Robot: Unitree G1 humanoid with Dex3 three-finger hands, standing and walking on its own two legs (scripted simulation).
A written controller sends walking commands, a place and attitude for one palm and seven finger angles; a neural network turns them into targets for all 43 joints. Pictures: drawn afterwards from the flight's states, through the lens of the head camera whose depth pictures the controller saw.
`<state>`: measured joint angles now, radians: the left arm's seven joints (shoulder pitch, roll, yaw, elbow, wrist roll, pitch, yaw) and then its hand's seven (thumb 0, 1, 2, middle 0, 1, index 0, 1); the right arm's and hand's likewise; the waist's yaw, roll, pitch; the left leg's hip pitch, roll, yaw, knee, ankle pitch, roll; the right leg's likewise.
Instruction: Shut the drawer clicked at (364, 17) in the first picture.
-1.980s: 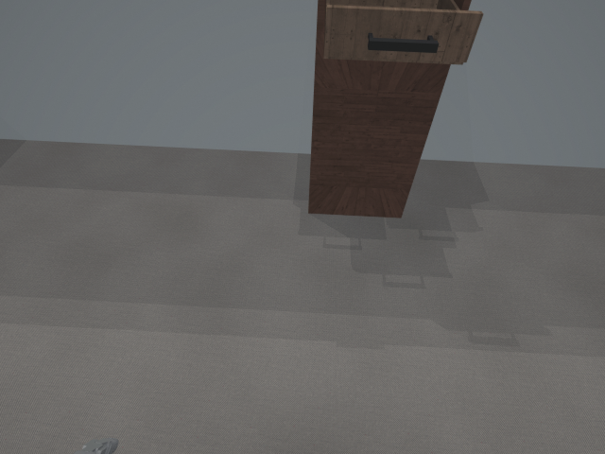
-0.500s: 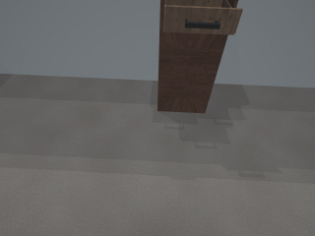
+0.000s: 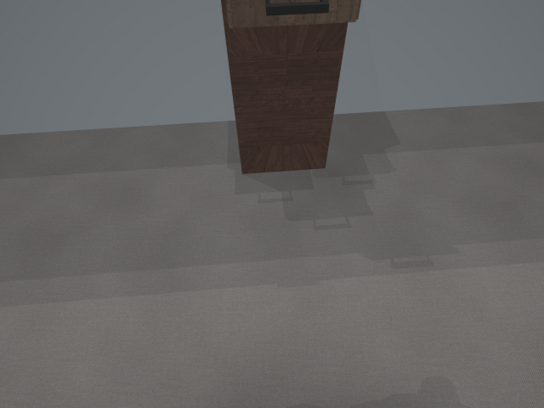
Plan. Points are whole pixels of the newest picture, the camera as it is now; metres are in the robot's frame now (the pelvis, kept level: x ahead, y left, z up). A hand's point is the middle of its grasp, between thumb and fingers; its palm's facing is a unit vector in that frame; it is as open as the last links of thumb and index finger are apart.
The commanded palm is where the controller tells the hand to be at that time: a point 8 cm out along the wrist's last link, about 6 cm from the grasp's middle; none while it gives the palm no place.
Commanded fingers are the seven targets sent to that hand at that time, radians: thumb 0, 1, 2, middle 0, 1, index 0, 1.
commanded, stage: walk to a spot facing it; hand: left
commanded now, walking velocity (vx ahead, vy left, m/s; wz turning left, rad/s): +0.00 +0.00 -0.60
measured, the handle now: (296, 5) +1.08 +0.03 +0.11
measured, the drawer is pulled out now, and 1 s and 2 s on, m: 0.18 0.18 0.18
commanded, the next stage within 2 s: turn to face it in 1.90 s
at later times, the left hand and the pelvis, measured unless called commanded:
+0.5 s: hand out of the picture +0.07 +0.21 -0.15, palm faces -0.14 -0.97 -0.22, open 7.4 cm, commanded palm none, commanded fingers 0.00 0.90 0.90 -0.20 -0.30 -0.20 -0.30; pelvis +0.02 +0.02 +0.02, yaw -14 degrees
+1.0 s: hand (270, 286) +0.37 +0.04 -0.17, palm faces -0.62 -0.78 -0.12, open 7.4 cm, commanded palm none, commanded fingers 0.00 0.90 0.90 -0.20 -0.30 -0.20 -0.30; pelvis +0.16 -0.02 +0.00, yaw -34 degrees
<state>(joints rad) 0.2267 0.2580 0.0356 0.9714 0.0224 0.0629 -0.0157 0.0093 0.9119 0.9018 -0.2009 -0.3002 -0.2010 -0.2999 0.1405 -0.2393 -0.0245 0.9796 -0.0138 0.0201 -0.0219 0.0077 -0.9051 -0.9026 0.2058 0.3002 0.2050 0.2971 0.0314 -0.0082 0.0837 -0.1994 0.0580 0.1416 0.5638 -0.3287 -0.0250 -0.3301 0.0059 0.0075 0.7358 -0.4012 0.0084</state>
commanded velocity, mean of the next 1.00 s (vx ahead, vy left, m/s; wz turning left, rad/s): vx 0.25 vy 0.00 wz -0.59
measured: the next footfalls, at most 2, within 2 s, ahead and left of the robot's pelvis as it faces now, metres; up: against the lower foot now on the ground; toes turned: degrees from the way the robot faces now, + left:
left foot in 0.54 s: +0.07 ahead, +0.13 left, +0.00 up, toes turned -15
right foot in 1.04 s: +0.25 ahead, -0.18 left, +0.00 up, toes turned -43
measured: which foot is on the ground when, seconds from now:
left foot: down 0.00-0.02, up 0.04-0.52, down 0.54-1.00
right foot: down 0.00-0.54, up 0.56-1.00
